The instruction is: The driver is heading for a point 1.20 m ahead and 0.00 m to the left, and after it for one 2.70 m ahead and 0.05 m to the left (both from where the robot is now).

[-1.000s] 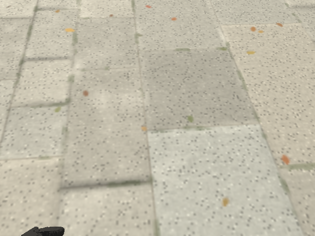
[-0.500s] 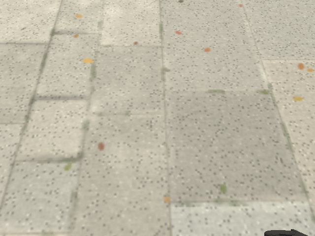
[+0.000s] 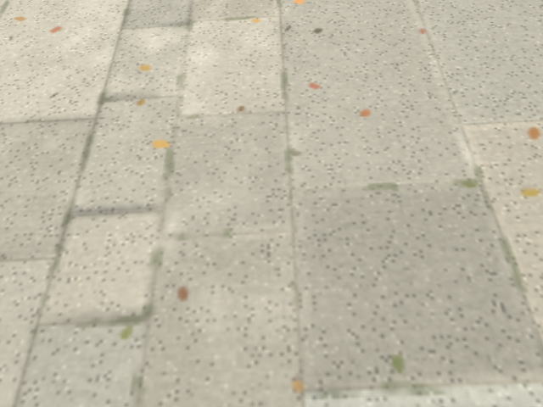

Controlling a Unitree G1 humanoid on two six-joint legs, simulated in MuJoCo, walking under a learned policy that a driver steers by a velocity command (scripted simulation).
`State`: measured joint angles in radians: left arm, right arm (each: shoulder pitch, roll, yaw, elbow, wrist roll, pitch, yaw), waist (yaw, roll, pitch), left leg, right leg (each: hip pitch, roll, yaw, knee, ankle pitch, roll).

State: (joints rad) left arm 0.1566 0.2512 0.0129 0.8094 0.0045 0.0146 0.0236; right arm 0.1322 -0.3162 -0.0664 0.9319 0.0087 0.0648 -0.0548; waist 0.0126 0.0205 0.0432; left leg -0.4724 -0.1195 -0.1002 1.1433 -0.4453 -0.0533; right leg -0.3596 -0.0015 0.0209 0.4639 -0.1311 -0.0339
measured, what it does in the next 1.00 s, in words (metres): walks ahead: left foot, then right foot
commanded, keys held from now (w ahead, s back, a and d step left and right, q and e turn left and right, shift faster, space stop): w+shift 0.64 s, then shift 0.36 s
